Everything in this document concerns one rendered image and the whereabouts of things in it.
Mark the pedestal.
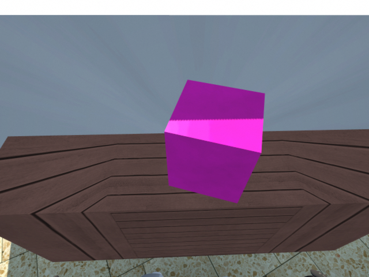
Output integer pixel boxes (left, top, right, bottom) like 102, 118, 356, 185
0, 129, 369, 262

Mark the carton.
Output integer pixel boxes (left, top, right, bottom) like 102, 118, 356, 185
164, 80, 265, 203

